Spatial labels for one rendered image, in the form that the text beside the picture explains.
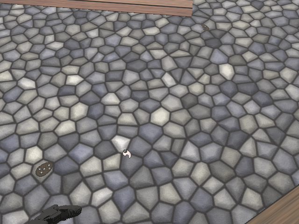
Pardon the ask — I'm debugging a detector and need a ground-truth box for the robot left hand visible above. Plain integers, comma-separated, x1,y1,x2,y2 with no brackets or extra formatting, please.
28,204,82,224

